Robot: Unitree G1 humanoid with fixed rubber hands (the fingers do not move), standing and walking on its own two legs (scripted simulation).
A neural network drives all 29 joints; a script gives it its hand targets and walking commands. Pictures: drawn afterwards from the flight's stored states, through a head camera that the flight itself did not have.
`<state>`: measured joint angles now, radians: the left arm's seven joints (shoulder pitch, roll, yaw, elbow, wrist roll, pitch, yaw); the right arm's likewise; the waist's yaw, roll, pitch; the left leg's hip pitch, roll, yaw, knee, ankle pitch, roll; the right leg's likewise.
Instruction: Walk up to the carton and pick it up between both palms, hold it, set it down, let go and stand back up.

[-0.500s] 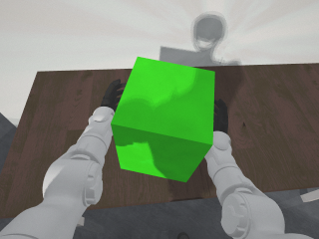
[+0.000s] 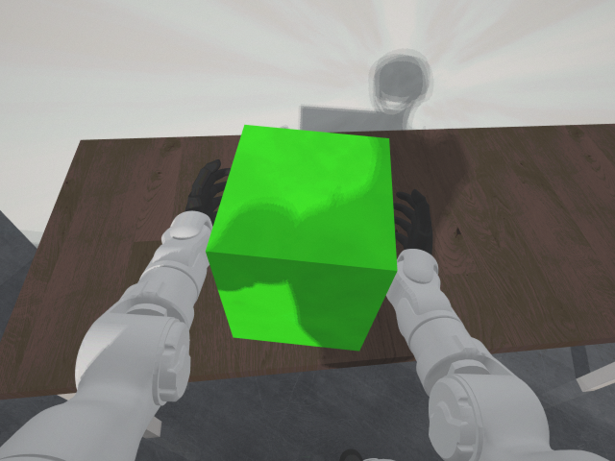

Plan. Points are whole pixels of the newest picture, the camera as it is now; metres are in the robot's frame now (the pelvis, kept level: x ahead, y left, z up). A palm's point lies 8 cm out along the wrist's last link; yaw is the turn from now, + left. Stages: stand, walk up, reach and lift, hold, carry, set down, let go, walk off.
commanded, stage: set down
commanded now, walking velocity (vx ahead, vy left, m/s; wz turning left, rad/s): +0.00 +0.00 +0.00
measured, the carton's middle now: (305, 245) +0.40 -0.03 +0.01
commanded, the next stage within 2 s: none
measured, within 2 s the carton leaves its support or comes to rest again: neither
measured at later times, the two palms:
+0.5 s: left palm (189, 247) +0.40 +0.13 +0.03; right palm (419, 259) +0.34 -0.18 +0.05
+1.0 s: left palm (164, 300) +0.34 +0.17 +0.00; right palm (431, 323) +0.26 -0.17 +0.02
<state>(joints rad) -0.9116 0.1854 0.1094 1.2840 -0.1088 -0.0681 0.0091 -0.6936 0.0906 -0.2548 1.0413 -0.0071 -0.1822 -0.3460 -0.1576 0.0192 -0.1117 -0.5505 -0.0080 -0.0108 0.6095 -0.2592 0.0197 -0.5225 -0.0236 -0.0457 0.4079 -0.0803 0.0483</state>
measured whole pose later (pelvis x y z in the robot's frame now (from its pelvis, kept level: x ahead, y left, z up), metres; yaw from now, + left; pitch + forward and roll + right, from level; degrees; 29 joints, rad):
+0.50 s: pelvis -0.02 -0.01 +0.00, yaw +0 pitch +10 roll -2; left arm -0.76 0.22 0.10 1.17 -0.14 -0.06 -0.02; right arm -0.66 0.09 -0.17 0.99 0.02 -0.11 -0.38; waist -0.16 0.00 -0.11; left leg -0.55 -0.01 -0.01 0.61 -0.24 0.02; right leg -0.53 -0.02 -0.05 0.43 -0.07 0.04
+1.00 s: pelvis -0.02 -0.01 +0.00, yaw +0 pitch +9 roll -2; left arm -0.35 0.26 0.10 0.63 -0.14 0.07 -0.11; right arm -0.20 0.09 0.06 0.52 0.08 -0.18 -0.42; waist -0.16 0.00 -0.07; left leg -0.54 -0.01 -0.01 0.61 -0.23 0.02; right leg -0.51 -0.02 -0.05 0.42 -0.06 0.04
